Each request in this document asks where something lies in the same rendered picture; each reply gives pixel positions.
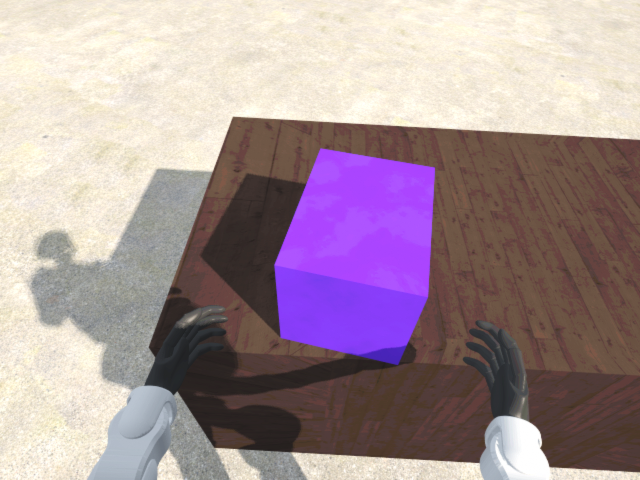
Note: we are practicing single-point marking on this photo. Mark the robot right hand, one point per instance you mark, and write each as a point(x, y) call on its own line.
point(506, 376)

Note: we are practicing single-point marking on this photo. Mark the robot left hand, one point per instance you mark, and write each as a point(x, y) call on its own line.
point(180, 348)

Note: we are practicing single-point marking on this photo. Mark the carton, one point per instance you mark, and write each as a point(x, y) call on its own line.
point(352, 274)

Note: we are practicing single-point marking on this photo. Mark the pedestal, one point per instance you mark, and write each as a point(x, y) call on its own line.
point(537, 234)

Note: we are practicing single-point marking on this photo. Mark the left robot forearm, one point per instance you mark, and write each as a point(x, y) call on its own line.
point(139, 435)

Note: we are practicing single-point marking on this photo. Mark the right robot forearm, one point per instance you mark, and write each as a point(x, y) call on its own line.
point(513, 451)

